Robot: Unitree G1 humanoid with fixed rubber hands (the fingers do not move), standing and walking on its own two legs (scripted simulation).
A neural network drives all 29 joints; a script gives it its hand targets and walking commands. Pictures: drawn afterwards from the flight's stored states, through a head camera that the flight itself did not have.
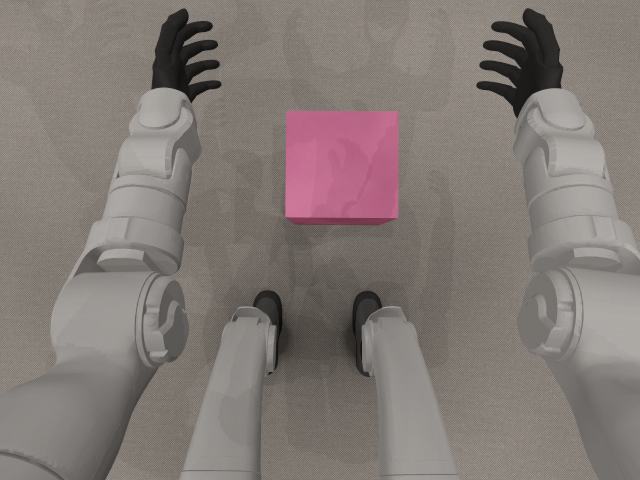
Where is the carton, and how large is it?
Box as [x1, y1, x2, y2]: [285, 111, 398, 224]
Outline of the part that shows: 286,111 285,216 295,224 380,224 397,217 398,111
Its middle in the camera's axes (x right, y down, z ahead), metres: +0.04 -0.13 +0.84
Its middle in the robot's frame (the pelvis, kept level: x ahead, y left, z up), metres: +0.50 -0.04 -0.52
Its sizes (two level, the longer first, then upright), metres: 0.210 0.200 0.250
